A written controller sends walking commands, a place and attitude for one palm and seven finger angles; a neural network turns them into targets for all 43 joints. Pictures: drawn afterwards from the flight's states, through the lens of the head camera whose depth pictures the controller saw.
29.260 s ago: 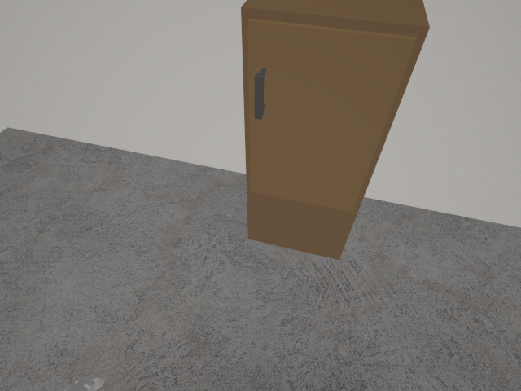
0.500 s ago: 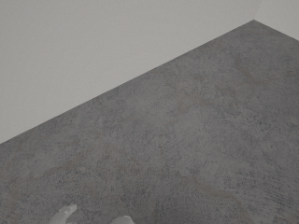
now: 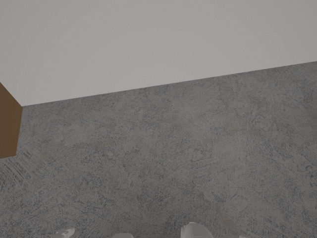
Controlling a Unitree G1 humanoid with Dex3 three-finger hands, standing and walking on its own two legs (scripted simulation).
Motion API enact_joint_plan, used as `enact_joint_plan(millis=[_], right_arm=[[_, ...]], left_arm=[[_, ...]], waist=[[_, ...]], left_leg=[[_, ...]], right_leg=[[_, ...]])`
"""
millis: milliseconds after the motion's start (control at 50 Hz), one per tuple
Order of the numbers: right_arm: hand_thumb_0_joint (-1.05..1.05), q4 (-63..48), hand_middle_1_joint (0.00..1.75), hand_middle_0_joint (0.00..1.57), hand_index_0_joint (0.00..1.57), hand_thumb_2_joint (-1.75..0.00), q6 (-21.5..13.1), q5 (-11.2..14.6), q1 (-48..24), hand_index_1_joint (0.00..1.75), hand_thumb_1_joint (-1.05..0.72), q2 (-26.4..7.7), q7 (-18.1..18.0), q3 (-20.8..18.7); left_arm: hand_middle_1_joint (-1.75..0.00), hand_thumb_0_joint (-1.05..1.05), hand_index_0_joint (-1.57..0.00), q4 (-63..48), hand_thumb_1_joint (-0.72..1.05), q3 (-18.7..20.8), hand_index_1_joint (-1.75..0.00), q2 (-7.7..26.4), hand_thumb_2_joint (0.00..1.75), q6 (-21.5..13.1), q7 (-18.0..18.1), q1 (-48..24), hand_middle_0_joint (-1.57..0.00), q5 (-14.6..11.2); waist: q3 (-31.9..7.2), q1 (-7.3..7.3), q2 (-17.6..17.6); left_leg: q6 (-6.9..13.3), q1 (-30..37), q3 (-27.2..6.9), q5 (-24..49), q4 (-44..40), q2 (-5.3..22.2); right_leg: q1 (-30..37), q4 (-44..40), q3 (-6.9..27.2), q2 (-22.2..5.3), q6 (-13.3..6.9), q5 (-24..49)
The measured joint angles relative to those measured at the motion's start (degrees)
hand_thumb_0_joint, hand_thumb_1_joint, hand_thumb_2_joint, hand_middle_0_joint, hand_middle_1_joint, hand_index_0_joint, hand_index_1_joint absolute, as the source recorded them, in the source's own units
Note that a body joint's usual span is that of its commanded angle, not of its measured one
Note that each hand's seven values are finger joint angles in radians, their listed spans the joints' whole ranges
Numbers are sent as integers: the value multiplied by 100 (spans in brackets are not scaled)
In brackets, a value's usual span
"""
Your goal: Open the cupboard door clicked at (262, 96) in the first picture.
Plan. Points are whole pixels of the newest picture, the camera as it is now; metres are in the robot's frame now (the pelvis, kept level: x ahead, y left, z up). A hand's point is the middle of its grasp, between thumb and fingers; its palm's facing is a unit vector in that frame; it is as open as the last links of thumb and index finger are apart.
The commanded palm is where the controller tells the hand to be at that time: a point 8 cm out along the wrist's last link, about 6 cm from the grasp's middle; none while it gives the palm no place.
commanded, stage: turn to face it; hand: left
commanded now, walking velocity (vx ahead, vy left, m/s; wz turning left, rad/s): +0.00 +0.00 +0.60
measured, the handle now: out of the picture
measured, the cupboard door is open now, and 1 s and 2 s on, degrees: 46 46 46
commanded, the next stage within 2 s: take the last steps up to it in 1.70 s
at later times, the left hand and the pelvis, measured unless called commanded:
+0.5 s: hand out of the picture +0.01 +0.18 -0.18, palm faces +0.33 -0.93 -0.19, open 7.3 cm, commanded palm none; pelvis +0.01 -0.02 -0.01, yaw +20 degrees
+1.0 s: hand out of the picture +0.03 +0.19 -0.15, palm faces +0.56 -0.78 -0.29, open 7.3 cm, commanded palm none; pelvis +0.04 -0.05 +0.00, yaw +37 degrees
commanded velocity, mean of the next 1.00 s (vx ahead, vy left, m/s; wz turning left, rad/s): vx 0.00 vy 0.00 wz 0.60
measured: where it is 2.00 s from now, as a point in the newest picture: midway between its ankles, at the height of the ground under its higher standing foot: outside the picture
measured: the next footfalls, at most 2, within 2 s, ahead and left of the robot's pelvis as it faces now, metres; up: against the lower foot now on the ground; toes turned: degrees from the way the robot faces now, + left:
right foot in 0.16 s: +0.06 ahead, -0.16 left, +0.00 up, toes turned +4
left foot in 0.50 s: +0.02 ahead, +0.09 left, +0.00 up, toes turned +24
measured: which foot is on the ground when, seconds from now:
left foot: down 0.00-0.16, up 0.18-0.48, down 0.50-0.90, up 0.92-1.00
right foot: up 0.00-0.14, down 0.16-0.50, up 0.52-0.90, down 0.92-1.00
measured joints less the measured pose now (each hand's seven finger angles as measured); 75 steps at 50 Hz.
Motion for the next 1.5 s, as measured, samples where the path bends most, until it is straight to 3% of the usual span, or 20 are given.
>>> enact_joint_plan(millis=[100,160,220,300,440,480,500,560,640,840,900,940,1000,1040,1180,1220,1240,1280,1360,1500], right_arm=[[0,102,29,21,21,-90,81,-21,141,30,-90,-39,20,-39],[0,107,30,21,21,-90,162,20,245,30,-90,-71,36,-96],[0,158,29,21,21,-90,250,34,133,30,-90,-218,64,-196],[0,190,29,20,20,-90,314,41,-5,30,-90,-279,124,-238],[0,116,29,20,20,-90,275,81,-207,30,-91,-183,187,-147],[0,50,29,20,20,-90,212,79,-260,30,-91,-176,195,-112],[0,-12,29,20,20,-90,155,65,-258,30,-91,-206,202,-99],[0,-90,29,20,20,-90,14,34,-313,30,-91,-116,134,-67],[0,-95,29,21,20,-90,-24,17,-192,30,-90,-28,16,-9],[0,108,29,21,21,-90,70,-15,145,30,-90,0,29,-37],[0,140,30,21,21,-90,135,19,258,30,-90,-29,35,-91],[0,176,30,21,21,-90,182,54,256,30,-90,-100,52,-149],[0,237,29,21,21,-90,282,38,186,30,-90,-240,77,-230],[0,254,29,21,20,-90,313,39,136,30,-90,-267,108,-238],[0,188,29,20,20,-90,270,76,-96,30,-91,-197,185,-146],[0,112,29,20,20,-90,210,70,-158,30,-91,-196,195,-115],[0,50,29,20,20,-90,156,54,-168,30,-91,-227,201,-107],[0,-16,29,20,20,-90,55,31,-251,30,-91,-168,169,-101],[0,-74,29,20,20,-90,-21,1,-206,30,-90,-68,35,-31],[0,91,29,21,21,-90,28,-23,-61,30,-90,-3,0,23]], left_arm=[[-30,0,-20,-150,91,-25,-30,-21,90,-54,-11,-144,-20,-23],[-30,0,-20,-295,91,-68,-30,-26,90,-181,-8,-115,-20,-22],[-30,0,-20,-314,91,-130,-30,-192,90,-287,47,-107,-20,31],[-30,0,-20,-279,91,-210,-30,-367,90,-269,86,66,-20,35],[-30,0,-21,-162,91,-244,-30,-425,90,-297,34,295,-20,73],[-30,0,-21,-123,91,-212,-30,-373,90,-289,9,380,-20,54],[-30,0,-21,-117,90,-189,-30,-351,90,-263,-6,445,-20,30],[-30,0,-21,8,91,-114,-30,-153,90,-51,20,331,-20,13],[-30,1,-20,77,91,-23,-30,-1,90,30,24,143,-20,10],[-30,0,-20,-184,91,-36,-30,-16,90,-56,-3,-187,-20,-14],[-30,0,-20,-302,91,-87,-30,-61,90,-174,4,-208,-20,-29],[-30,0,-20,-341,91,-116,-30,-143,90,-284,43,-193,-20,18],[-30,0,-20,-334,91,-196,-30,-347,90,-299,89,-105,-20,29],[-30,0,-20,-301,91,-228,-30,-428,90,-285,95,-12,-20,33],[-30,0,-21,-159,91,-243,-30,-441,90,-296,30,258,-20,71],[-30,0,-21,-117,90,-203,-30,-370,90,-274,7,372,-20,47],[-30,0,-21,-106,90,-177,-30,-337,90,-243,-9,446,-20,24],[-30,0,-21,-13,91,-126,-30,-184,90,-103,7,423,-20,9],[-30,0,-20,162,91,-19,-30,-2,90,60,38,264,-20,9],[-30,0,-20,23,91,-16,-30,-23,90,-23,-7,115,-20,8]], waist=[[-63,-80,230],[-179,-112,267],[-71,-131,421],[-1,-200,349],[63,-83,-35],[59,-47,-106],[5,-46,-73],[68,-8,-195],[41,24,-128],[-105,-105,230],[-181,-154,294],[-179,-148,345],[-96,-209,439],[-67,-237,381],[51,-119,-5],[42,-81,-76],[-8,-71,-47],[32,-24,-153],[8,15,-124],[-98,26,148]], left_leg=[[-123,-10,-382,111,-116,-21],[-243,-217,-595,-18,192,-138],[-275,-783,-456,-1106,1796,-183],[-408,-1194,37,-1038,3260,-40],[-434,-514,552,-971,1471,104],[-361,-166,633,-504,625,70],[-163,-37,601,-129,272,90],[184,-228,471,-294,583,-17],[135,-81,212,-116,211,-43],[-2,62,-437,151,-198,-123],[-127,-113,-665,27,89,-225],[-191,-431,-608,-685,883,-265],[-297,-957,-268,-1193,2695,-214],[-389,-1079,-12,-1121,3177,-91],[-424,-471,556,-981,1402,101],[-349,-157,647,-463,596,70],[-111,-65,609,-11,297,81],[168,-226,561,-97,577,10],[107,-173,336,-144,385,-13],[43,29,-43,198,-173,-29]], right_leg=[[435,-1290,89,186,-52,81],[1072,-2736,67,237,-161,621],[1113,-2658,-121,190,-424,694],[1417,-2939,-393,12,-447,782],[1614,-2989,-866,-327,-323,688],[1533,-2689,-993,-430,-238,501],[1386,-2371,-1057,-456,-191,377],[671,-678,-508,-336,-55,-564],[67,322,-91,-92,6,-146],[468,-1390,144,196,-38,165],[1074,-2679,88,303,-124,711],[1163,-2835,5,258,-410,863],[1333,-2807,-246,122,-449,721],[1491,-2951,-377,13,-422,745],[1700,-2926,-861,-396,-285,617],[1611,-2609,-988,-506,-201,421],[1459,-2289,-1039,-534,-157,299],[981,-1177,-680,-493,-73,-427],[248,170,-167,-166,-47,-331],[298,-813,8,66,-85,26]])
